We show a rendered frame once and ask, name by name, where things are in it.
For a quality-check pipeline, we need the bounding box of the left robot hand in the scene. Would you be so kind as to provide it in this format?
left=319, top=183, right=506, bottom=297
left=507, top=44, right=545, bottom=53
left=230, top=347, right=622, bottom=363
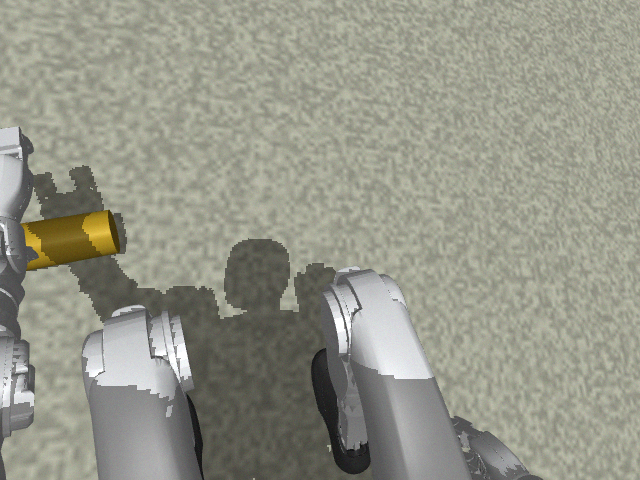
left=0, top=126, right=39, bottom=263

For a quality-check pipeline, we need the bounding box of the right robot hand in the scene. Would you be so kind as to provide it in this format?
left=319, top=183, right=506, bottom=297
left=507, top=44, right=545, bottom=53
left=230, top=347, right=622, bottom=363
left=451, top=416, right=531, bottom=480

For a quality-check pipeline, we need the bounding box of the bottle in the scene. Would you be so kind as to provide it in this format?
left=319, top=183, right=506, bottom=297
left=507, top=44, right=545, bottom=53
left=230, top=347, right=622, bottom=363
left=20, top=210, right=120, bottom=271

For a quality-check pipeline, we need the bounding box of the left robot foot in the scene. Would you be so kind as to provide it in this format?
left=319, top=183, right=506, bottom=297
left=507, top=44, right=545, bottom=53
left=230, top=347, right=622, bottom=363
left=186, top=393, right=204, bottom=480

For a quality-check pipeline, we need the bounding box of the right robot foot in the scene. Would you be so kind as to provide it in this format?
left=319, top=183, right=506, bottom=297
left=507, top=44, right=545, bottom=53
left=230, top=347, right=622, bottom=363
left=311, top=348, right=371, bottom=474

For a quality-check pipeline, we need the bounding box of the left robot arm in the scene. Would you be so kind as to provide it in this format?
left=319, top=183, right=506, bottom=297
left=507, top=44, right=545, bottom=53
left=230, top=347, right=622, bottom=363
left=0, top=216, right=35, bottom=480

